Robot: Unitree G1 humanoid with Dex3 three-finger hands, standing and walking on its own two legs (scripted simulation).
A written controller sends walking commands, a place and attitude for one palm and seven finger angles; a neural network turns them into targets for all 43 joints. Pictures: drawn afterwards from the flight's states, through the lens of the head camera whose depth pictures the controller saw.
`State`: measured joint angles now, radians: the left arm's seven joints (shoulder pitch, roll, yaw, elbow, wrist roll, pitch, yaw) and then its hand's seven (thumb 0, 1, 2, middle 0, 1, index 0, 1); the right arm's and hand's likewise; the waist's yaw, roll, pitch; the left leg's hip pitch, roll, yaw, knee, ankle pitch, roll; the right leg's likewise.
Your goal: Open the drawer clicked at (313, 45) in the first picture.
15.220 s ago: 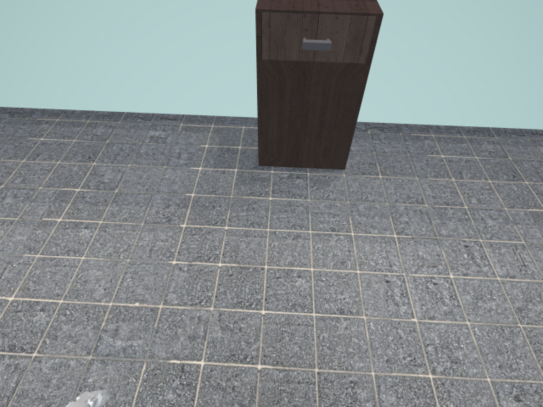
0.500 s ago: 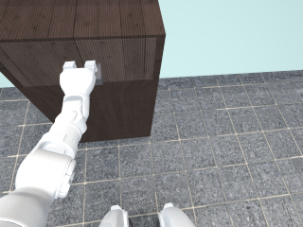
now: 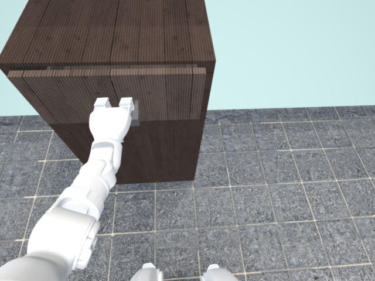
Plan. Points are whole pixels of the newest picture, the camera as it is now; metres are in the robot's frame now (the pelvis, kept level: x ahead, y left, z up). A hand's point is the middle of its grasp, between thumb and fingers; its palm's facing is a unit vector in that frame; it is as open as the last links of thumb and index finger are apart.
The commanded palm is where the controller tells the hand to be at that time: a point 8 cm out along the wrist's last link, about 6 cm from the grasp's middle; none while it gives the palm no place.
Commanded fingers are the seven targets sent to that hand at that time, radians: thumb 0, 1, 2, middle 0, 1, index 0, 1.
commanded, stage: pull the drawer open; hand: left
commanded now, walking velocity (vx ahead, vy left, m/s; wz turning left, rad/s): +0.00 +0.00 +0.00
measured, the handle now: (117, 111) +0.52 +0.15 -0.01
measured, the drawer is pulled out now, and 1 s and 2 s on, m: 0.03 0.11 0.30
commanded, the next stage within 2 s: none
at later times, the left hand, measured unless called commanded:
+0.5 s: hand (117, 134) +0.46 +0.15 -0.03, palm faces -0.04 -0.03 -1.00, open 6.3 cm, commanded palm +0.43 +0.14 +0.03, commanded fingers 0.00 0.90 0.90 -0.40 -1.35 -0.40 -1.35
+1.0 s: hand (115, 167) +0.38 +0.14 -0.03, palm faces -0.01 -0.08 -1.00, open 6.3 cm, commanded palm +0.32 +0.15 +0.03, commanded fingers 0.00 0.90 0.90 -0.40 -1.35 -0.40 -1.35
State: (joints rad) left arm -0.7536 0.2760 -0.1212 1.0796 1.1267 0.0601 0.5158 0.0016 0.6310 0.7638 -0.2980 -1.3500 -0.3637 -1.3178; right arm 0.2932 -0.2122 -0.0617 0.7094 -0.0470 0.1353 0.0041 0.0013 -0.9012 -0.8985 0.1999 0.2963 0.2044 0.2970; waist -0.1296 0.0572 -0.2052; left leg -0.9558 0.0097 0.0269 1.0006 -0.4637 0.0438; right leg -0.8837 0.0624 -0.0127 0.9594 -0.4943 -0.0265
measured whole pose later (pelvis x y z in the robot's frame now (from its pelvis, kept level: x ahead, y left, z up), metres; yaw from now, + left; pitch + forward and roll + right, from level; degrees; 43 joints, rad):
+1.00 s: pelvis +0.01 +0.00 +0.02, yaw -1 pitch +19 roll -1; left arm -0.34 0.19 -0.22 0.70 1.13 0.12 0.54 0.01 0.65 0.77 -0.24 -1.35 -0.35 -1.31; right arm 0.21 -0.21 -0.06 0.63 -0.01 0.17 0.02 0.00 -0.90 -0.90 0.20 0.30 0.20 0.30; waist -0.04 0.04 -0.20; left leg -0.79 0.01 0.05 0.92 -0.46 0.04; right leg -0.73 0.06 0.02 0.89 -0.48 -0.03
